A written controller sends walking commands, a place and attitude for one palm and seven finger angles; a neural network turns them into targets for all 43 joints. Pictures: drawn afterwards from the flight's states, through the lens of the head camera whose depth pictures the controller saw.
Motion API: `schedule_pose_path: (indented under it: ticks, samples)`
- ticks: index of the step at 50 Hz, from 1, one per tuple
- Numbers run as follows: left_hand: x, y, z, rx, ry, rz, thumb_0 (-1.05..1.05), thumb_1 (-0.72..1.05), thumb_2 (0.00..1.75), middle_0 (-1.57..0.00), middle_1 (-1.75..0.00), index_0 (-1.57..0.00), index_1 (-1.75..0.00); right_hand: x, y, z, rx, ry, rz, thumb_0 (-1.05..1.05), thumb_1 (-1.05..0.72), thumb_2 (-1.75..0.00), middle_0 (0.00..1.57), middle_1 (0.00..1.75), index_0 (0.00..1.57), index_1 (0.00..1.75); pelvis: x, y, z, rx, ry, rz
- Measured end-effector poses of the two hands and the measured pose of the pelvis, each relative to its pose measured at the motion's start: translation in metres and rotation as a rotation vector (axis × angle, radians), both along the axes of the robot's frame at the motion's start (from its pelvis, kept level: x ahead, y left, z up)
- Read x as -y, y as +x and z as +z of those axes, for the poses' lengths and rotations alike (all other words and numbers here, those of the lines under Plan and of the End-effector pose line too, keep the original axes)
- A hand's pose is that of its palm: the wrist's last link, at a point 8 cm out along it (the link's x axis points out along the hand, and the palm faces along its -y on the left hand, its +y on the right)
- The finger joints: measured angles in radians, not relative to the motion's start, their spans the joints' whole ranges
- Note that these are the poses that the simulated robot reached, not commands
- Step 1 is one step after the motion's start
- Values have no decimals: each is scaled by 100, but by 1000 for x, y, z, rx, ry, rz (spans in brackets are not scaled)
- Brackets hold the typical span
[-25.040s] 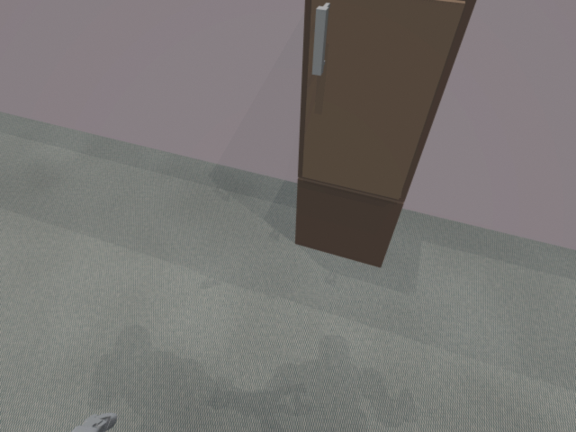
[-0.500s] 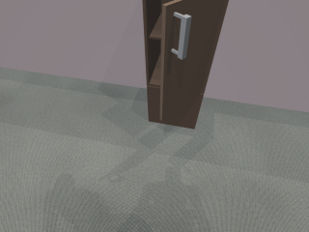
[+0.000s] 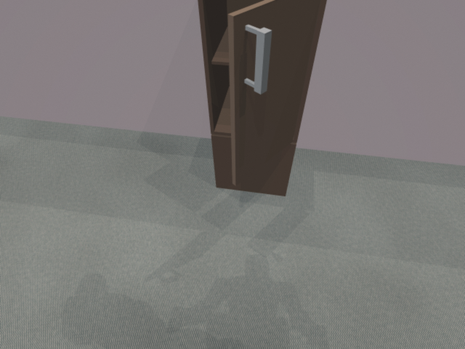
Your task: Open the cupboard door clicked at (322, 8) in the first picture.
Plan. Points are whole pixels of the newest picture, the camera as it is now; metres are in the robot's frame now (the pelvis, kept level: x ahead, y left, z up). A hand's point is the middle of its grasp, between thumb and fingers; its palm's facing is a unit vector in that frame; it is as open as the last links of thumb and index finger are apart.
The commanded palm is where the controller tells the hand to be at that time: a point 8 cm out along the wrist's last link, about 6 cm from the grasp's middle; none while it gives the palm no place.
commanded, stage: let the arm hang, fingers relaxed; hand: left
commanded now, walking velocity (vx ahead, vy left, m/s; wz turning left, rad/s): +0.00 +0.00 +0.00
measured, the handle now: (255, 60) +0.73 -0.03 +0.14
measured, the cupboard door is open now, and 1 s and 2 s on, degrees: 54 54 54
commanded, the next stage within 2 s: look to check the result in 0.02 s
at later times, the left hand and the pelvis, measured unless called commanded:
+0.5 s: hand out of the picture +0.11 +0.22 -0.15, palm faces -0.03 -0.93 -0.36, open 7.3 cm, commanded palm none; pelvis +0.04 -0.02 +0.00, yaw +0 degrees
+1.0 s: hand out of the picture +0.11 +0.19 -0.17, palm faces -0.09 -0.95 -0.28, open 7.3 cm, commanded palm none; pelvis +0.05 -0.02 -0.01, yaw -7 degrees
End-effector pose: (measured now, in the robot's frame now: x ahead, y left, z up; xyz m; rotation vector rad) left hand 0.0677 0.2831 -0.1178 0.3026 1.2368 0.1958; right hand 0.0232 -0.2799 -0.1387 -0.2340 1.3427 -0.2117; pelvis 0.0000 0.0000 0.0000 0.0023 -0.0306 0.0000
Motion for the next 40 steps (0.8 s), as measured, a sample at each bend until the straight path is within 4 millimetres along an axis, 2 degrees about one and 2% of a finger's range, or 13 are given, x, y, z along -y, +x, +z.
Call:
schedule_pose_path:
  ticks: [17,23,30,40]
  samples:
    - [13,25,6,-28,25,-2,0,91,89,-21,-30,-21,-30,18,74,4,75,3,52,0,-91,-89,20,30,20,30,17,27,4,-11,3,-2]
    - [18,35,8,-21,30,-4,0,91,89,-21,-30,-21,-30,26,92,7,102,-4,60,0,-91,-89,20,30,20,30,22,35,4,-12,5,-6]
    - [23,47,9,-12,35,-10,0,91,89,-21,-30,-21,-30,35,98,8,102,-14,54,0,-91,-89,20,30,20,30,28,43,4,-14,7,-11]
    - [29,59,8,-8,41,-22,0,91,89,-21,-30,-21,-30,44,85,7,75,-28,18,0,-91,-89,20,30,20,30,34,49,3,-13,5,-37]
